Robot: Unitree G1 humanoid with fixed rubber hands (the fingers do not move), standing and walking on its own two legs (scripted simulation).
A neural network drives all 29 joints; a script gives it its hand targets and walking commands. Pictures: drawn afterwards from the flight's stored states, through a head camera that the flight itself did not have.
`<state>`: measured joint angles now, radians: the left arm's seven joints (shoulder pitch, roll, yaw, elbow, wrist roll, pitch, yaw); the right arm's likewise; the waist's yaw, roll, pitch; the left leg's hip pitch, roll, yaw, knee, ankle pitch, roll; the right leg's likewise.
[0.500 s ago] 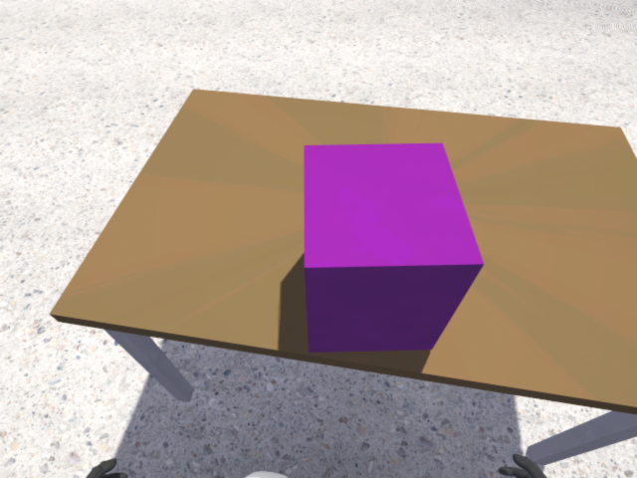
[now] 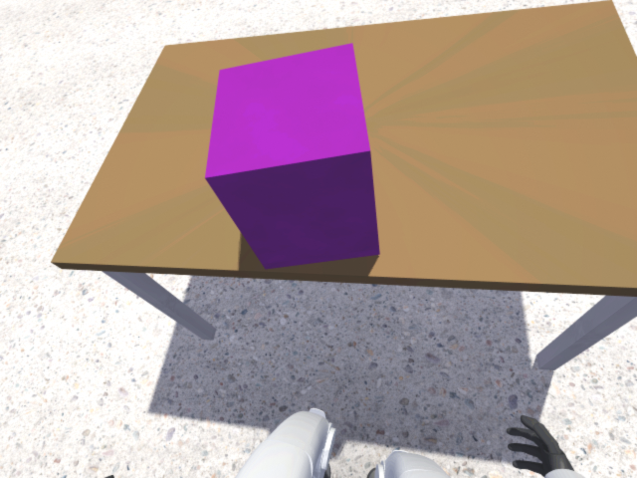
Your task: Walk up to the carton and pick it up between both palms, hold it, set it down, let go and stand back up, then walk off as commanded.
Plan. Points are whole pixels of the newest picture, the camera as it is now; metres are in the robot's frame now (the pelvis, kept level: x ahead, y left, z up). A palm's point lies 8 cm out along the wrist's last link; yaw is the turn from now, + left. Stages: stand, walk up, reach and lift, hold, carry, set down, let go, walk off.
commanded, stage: walk off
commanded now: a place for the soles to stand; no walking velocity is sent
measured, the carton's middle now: (304, 167) +0.54 +0.09 +0.00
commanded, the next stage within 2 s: none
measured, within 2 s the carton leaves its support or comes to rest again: neither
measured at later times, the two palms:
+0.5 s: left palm out of the picture -0.07 +0.17 -0.08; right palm out of the picture +0.01 -0.42 -0.20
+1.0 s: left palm out of the picture -0.16 +0.27 -0.05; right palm out of the picture -0.16 -0.36 -0.16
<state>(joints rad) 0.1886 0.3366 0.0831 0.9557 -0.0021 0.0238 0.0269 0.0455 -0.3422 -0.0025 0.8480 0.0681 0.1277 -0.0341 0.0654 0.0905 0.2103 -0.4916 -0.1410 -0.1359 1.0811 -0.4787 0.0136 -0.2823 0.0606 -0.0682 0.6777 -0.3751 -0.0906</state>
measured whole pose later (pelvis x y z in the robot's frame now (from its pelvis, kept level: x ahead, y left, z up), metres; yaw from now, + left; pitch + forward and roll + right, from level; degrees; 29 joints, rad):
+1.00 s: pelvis -0.25 -0.06 -0.01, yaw +1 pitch -8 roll +2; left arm 0.16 0.33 0.09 0.82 0.00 0.00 0.08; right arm 0.24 -0.45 -0.05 0.80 0.06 0.13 -0.01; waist 0.02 0.15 0.18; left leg -0.39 -0.15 -0.20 1.33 -0.42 -0.01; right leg -0.37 -0.05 0.09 0.69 -0.20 0.01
